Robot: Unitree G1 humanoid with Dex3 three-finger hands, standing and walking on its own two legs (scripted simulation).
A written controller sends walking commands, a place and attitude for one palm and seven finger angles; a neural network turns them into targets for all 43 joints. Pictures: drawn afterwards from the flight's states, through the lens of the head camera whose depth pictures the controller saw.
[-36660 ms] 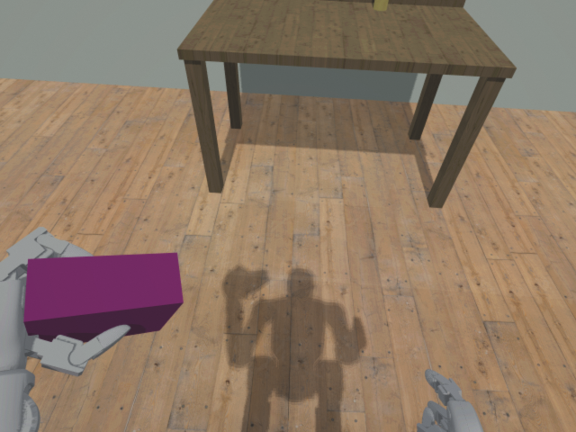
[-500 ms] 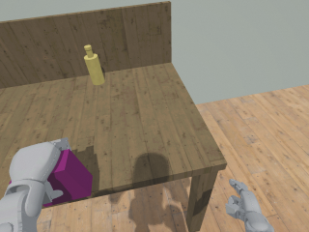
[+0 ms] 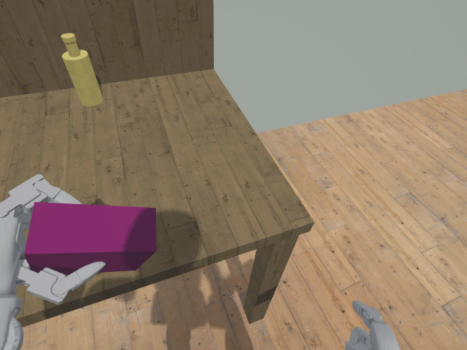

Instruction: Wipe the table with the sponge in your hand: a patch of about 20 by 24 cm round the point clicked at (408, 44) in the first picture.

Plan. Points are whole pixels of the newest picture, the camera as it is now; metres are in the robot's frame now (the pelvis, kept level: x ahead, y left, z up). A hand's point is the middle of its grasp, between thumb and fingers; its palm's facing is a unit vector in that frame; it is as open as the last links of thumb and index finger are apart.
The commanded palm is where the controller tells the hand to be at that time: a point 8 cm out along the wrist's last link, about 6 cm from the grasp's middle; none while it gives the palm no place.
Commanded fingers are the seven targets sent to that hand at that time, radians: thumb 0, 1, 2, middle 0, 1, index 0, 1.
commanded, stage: step back with the hand held close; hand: left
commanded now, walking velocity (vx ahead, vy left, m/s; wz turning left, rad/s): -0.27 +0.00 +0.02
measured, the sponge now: (112, 242) +0.23 +0.18 +0.13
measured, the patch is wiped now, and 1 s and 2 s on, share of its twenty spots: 1.00 1.00 1.00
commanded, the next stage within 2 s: stop stepping back and stand still in 1.20 s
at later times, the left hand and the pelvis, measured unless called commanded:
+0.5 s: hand (9, 302) +0.14 +0.25 +0.16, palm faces +0.43 -0.84 -0.34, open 9.8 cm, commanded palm +0.09 +0.29 +0.19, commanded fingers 0.00 0.10 1.30 -1.20 -1.60 -1.20 -1.60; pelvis -0.06 +0.01 -0.01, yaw +2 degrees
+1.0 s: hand out of the picture +0.07 +0.25 +0.17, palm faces +0.44 -0.81 -0.39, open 9.8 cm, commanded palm +0.01 +0.29 +0.19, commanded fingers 0.00 0.10 1.30 -1.20 -1.60 -1.20 -1.60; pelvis -0.13 +0.00 -0.03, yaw +4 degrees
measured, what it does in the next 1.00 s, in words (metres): walks backwards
